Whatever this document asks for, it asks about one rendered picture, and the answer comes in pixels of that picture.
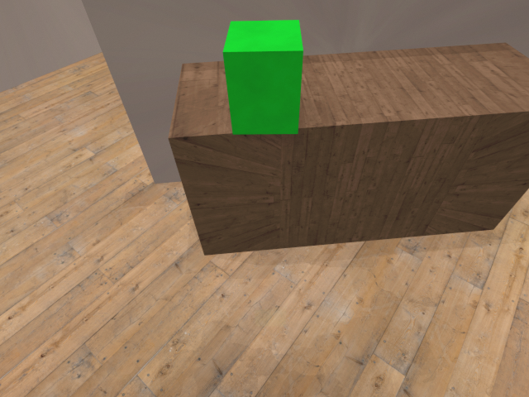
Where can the carton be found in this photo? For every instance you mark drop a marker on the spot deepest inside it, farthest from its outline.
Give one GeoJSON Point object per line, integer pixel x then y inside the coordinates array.
{"type": "Point", "coordinates": [263, 64]}

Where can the pedestal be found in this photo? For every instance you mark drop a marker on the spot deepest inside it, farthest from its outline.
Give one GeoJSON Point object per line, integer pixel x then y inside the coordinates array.
{"type": "Point", "coordinates": [390, 144]}

